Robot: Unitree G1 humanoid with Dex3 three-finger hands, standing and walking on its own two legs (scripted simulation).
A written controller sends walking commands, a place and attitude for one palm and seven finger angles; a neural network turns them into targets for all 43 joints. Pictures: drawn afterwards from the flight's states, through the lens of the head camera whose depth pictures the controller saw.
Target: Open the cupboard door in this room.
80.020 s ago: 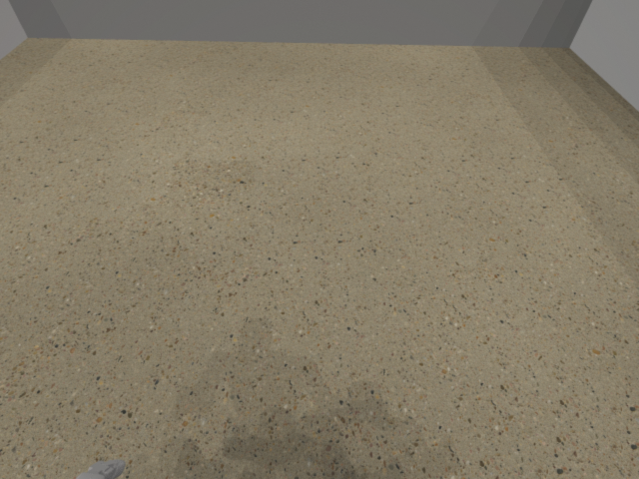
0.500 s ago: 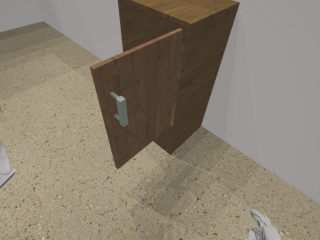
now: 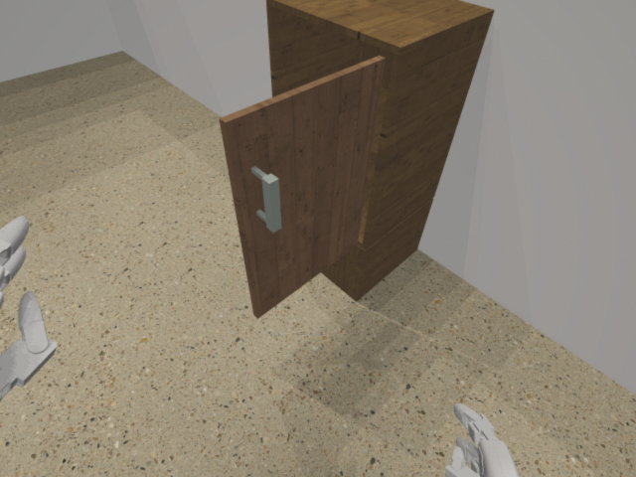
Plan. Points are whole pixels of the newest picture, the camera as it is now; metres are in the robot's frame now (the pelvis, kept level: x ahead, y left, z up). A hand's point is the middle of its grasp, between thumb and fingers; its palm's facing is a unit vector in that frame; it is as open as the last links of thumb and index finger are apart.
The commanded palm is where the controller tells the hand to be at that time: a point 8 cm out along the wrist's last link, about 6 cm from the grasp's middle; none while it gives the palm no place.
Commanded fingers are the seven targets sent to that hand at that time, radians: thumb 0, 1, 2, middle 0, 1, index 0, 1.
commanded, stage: stop stepping back and stand still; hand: left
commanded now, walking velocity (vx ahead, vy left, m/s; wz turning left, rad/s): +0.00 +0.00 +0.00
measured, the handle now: (265, 199) +0.60 +0.14 -0.02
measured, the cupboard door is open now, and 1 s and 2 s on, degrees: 90 90 90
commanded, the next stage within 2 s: let the arm hang, fingers relaxed in 0.18 s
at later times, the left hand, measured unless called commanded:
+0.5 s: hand out of the picture +0.14 +0.22 -0.13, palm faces -0.02 -0.95 -0.32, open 7.4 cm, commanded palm none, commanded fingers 0.00 0.90 0.90 -0.20 -0.30 -0.20 -0.30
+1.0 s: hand out of the picture -0.01 +0.21 -0.17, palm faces +0.02 -0.95 -0.30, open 7.4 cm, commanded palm none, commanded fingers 0.00 0.90 0.90 -0.20 -0.30 -0.20 -0.30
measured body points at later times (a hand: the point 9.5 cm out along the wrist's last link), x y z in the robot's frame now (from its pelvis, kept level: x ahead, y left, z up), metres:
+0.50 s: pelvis +0.00 +0.00 -0.01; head -0.01 +0.00 +0.44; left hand +0.14 +0.27 -0.10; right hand +0.11 -0.27 -0.13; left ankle +0.08 +0.09 -0.74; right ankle -0.02 -0.10 -0.74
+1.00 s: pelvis +0.01 -0.02 +0.00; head +0.03 -0.02 +0.45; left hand -0.01 +0.26 -0.14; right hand +0.05 -0.26 -0.16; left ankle +0.08 +0.09 -0.74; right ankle -0.02 -0.10 -0.74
